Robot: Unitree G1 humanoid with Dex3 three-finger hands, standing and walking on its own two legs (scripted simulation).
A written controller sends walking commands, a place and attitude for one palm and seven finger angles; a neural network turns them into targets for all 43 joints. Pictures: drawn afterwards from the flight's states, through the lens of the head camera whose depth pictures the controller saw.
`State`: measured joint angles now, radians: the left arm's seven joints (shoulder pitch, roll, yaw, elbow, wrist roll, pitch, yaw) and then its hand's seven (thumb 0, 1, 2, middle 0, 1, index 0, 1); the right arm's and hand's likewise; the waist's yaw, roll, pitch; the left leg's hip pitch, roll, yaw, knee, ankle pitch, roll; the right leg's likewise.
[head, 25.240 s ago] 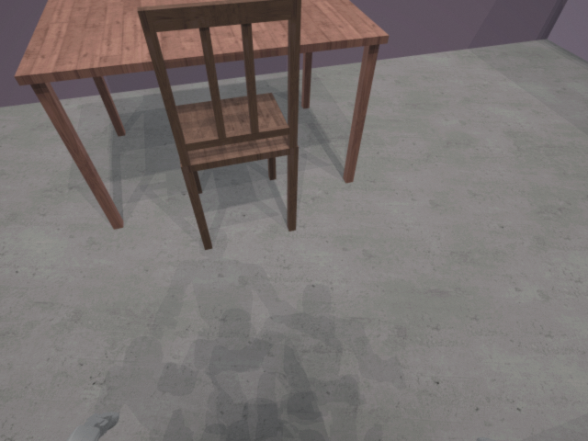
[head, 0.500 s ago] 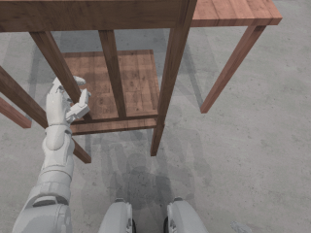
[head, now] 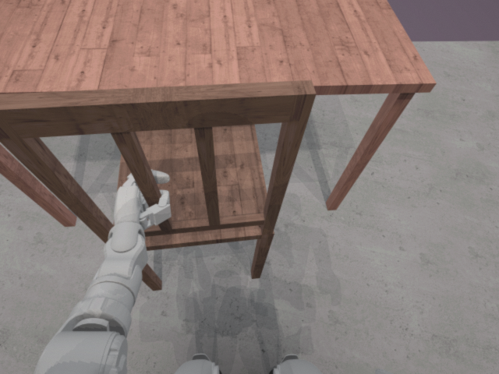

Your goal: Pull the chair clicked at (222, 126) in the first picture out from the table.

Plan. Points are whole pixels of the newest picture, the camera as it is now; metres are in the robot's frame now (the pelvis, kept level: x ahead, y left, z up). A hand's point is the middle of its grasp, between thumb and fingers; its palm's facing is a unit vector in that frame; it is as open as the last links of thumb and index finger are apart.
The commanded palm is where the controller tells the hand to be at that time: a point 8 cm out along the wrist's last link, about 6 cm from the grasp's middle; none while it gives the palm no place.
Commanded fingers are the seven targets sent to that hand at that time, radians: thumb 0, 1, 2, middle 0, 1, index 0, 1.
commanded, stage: step backward, pulling the chair out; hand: left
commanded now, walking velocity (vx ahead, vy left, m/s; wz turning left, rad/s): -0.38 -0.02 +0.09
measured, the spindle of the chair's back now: (149, 189) +0.43 +0.17 -0.02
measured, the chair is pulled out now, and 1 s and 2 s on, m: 0.05 0.21 0.36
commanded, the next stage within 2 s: none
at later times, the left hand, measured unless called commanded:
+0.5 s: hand (176, 251) +0.32 +0.11 -0.04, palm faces +0.05 -0.99 -0.13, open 5.4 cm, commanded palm +0.31 +0.16 -0.04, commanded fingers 0.00 0.90 0.90 -0.50 -1.45 -0.50 -1.45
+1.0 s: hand (163, 299) +0.24 +0.13 -0.04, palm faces +0.01 -0.99 -0.15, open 5.5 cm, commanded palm +0.25 +0.17 -0.03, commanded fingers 0.00 0.90 0.90 -0.50 -1.45 -0.50 -1.45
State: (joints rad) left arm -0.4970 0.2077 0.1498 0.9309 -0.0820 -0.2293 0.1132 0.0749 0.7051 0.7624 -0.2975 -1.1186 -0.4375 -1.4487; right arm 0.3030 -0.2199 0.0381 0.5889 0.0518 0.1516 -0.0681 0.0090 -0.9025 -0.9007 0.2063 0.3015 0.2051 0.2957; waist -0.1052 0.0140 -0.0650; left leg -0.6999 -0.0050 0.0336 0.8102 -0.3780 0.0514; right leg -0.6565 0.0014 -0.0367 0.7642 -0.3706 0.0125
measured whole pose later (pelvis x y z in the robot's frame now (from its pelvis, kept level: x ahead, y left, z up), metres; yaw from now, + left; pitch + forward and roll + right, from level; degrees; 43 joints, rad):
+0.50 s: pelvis -0.06 -0.02 +0.02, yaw +0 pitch +7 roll -1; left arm -0.52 0.17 0.09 1.06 -0.09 -0.25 0.08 0.06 0.69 0.74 -0.28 -1.14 -0.49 -1.45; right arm 0.25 -0.21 0.02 0.72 0.06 0.04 -0.10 0.01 -0.90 -0.90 0.21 0.30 0.21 0.30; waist -0.06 0.04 0.08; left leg -0.55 0.01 0.04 0.66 -0.23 0.03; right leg -0.52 0.02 -0.03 0.63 -0.23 -0.01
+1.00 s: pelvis -0.12 +0.00 +0.02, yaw +1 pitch +2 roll -1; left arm -0.52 0.17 -0.02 1.07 -0.06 -0.23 0.09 0.06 0.64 0.78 -0.28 -1.18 -0.49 -1.45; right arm 0.19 -0.20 0.03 0.76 0.03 -0.06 -0.11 0.01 -0.90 -0.90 0.20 0.30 0.20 0.30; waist -0.01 0.00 0.12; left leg -0.50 0.01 0.03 0.62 -0.17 0.04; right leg -0.38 -0.01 0.01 0.63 -0.30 0.01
